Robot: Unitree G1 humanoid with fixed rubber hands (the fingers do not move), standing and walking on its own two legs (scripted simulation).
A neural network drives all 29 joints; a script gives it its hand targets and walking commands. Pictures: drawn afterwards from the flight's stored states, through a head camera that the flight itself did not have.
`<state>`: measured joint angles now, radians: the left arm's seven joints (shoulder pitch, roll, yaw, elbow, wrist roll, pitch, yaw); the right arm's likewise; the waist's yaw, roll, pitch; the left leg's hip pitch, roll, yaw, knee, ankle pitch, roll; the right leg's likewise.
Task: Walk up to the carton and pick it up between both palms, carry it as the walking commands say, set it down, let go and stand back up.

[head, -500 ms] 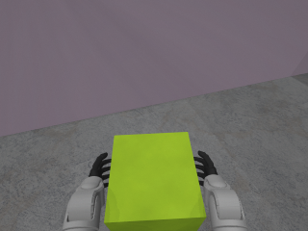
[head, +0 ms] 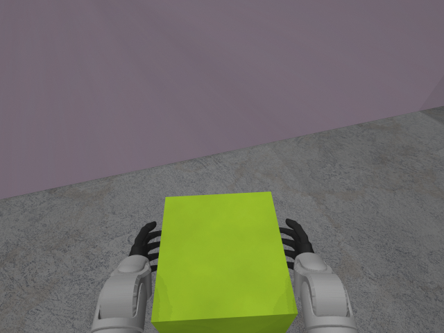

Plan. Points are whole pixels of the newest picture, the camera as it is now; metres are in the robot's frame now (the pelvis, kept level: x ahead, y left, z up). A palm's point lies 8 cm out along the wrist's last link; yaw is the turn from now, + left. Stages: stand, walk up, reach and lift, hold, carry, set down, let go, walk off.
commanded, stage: carry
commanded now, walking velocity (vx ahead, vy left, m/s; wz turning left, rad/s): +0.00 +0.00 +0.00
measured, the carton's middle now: (222, 275) +0.27 +0.00 -0.03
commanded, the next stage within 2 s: hold in 0.34 s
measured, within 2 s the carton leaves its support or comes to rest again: neither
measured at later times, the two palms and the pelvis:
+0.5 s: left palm (141, 262) +0.27 +0.15 +0.03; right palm (302, 263) +0.27 -0.14 +0.03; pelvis +0.00 +0.01 +0.01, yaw +3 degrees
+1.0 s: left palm (157, 261) +0.26 +0.12 +0.04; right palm (321, 258) +0.27 -0.17 +0.05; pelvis -0.03 -0.03 +0.00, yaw +7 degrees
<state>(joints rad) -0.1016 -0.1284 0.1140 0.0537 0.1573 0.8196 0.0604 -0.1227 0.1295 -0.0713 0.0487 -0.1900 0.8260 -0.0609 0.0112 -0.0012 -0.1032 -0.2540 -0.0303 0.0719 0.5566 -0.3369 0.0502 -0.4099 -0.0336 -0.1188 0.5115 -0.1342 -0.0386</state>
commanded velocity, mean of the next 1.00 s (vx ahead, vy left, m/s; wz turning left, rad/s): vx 0.00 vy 0.00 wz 0.00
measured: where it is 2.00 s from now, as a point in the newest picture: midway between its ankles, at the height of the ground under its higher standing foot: outside the picture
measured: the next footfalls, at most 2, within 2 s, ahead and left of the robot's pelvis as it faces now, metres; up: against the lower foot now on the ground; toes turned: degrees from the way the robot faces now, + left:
none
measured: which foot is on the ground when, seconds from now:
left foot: down 0.00-1.00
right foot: down 0.00-1.00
